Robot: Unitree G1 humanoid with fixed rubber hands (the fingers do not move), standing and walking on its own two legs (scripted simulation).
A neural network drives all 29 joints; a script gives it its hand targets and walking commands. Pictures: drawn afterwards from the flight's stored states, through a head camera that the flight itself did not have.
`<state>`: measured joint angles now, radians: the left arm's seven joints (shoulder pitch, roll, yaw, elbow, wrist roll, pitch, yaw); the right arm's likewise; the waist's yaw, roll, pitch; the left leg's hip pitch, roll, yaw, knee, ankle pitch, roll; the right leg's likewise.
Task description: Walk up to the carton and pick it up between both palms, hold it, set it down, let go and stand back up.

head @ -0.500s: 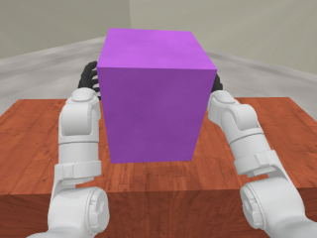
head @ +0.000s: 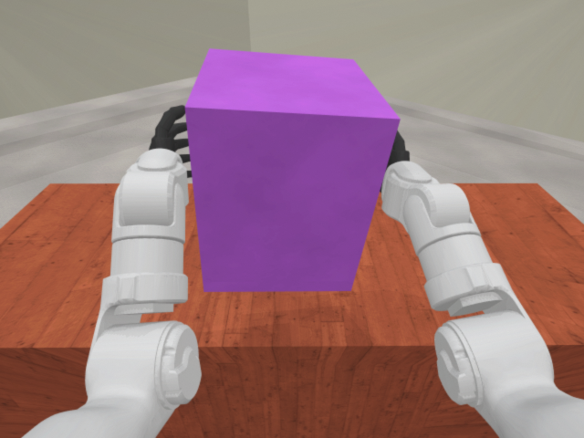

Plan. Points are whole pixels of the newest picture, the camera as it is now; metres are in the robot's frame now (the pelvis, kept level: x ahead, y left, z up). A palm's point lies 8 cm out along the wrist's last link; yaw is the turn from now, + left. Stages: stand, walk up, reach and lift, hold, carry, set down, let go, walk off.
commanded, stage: hold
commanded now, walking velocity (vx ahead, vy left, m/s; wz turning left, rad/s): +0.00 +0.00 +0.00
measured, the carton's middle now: (281, 171) +0.40 +0.00 +0.25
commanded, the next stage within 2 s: none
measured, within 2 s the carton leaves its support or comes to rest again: neither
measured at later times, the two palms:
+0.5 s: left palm (169, 167) +0.38 +0.15 +0.27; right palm (389, 173) +0.38 -0.14 +0.25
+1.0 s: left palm (167, 160) +0.37 +0.15 +0.28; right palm (392, 172) +0.37 -0.14 +0.25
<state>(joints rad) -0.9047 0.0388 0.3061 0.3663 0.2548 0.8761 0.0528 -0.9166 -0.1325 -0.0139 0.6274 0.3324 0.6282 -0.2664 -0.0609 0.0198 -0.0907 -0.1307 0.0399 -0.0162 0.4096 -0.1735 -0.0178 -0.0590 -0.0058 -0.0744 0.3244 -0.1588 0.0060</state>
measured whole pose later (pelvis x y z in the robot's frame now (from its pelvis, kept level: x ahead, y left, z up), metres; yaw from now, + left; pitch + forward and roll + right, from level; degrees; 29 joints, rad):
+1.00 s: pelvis +0.01 +0.00 +0.00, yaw +0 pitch -6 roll -1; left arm -0.89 0.04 0.30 0.32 0.24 0.89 0.05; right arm -0.90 -0.14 0.00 0.58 0.34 0.65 -0.28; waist -0.06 0.03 -0.09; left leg -0.13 0.04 -0.02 0.41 -0.18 -0.02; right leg -0.06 0.00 -0.07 0.32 -0.17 0.01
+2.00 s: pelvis +0.01 +0.00 +0.00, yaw +0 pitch -6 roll -2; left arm -0.87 0.03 0.30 0.31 0.24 0.89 0.05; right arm -0.90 -0.15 0.02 0.57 0.37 0.66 -0.29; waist -0.07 0.02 -0.10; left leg -0.13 0.05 -0.02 0.41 -0.18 -0.02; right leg -0.06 0.00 -0.07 0.31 -0.16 0.01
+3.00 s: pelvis +0.00 +0.00 +0.00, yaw +0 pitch -5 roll -2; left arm -0.89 0.04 0.29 0.33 0.24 0.88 0.06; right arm -0.91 -0.14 0.00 0.58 0.35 0.66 -0.28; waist -0.06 0.02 -0.09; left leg -0.15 0.04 -0.02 0.42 -0.18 -0.02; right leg -0.07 0.00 -0.07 0.32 -0.16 0.01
